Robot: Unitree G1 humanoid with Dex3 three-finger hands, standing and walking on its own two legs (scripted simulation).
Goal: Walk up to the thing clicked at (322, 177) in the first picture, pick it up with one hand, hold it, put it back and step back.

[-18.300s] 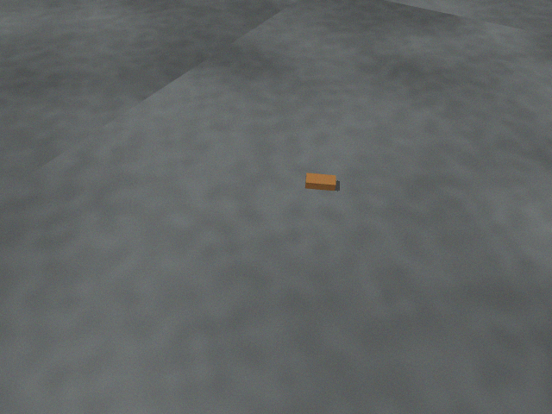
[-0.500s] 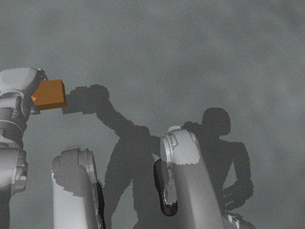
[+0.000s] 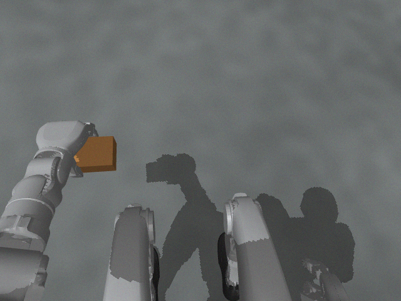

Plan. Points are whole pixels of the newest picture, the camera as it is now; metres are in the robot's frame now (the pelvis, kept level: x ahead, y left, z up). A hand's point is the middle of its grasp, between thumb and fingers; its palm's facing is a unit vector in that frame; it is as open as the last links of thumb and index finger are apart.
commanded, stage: lift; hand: left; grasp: from above
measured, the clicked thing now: (80, 155) +0.43 +0.24 -0.14
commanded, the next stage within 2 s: hold in 0.96 s
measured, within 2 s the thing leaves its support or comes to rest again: neither
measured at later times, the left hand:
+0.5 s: hand (26, 135) +0.38 +0.22 +0.10, palm faces -0.46 -0.07 -0.89, open 9.6 cm
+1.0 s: hand out of the picture +0.38 +0.21 +0.18, palm faces -0.46 -0.07 -0.89, open 9.6 cm
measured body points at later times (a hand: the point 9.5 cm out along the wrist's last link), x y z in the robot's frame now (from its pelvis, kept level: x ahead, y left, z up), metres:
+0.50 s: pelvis +0.03 +0.00 +0.18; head +0.12 +0.00 +0.62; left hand +0.40 +0.22 +0.15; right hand +0.13 -0.27 +0.05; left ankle +0.08 +0.12 -0.44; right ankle +0.11 -0.15 -0.44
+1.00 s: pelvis +0.07 -0.01 +0.26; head +0.12 -0.02 +0.71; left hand +0.40 +0.22 +0.23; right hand +0.16 -0.28 +0.13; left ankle +0.08 +0.12 -0.44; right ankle +0.11 -0.15 -0.44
